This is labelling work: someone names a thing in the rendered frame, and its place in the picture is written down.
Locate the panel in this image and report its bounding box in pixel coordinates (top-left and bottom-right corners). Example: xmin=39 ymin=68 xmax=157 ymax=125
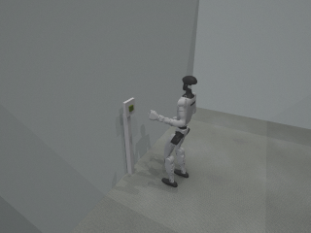
xmin=122 ymin=97 xmax=135 ymax=175

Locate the right robot upper arm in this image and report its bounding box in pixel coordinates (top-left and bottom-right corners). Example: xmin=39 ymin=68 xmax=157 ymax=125
xmin=192 ymin=93 xmax=196 ymax=114

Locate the robot left shin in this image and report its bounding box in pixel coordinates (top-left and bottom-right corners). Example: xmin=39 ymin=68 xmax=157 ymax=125
xmin=164 ymin=158 xmax=175 ymax=183

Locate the robot left forearm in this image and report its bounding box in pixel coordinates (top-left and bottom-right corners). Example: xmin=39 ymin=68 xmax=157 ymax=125
xmin=157 ymin=115 xmax=184 ymax=127

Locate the left robot upper arm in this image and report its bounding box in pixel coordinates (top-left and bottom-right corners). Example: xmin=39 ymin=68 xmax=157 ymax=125
xmin=177 ymin=98 xmax=188 ymax=127

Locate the left robot hand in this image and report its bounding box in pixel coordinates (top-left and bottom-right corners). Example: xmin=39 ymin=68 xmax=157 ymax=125
xmin=148 ymin=110 xmax=158 ymax=120

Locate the button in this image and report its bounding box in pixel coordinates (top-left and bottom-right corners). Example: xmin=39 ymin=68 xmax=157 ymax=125
xmin=128 ymin=105 xmax=134 ymax=112

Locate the robot left foot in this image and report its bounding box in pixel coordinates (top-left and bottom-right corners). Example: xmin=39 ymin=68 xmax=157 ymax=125
xmin=161 ymin=178 xmax=178 ymax=187

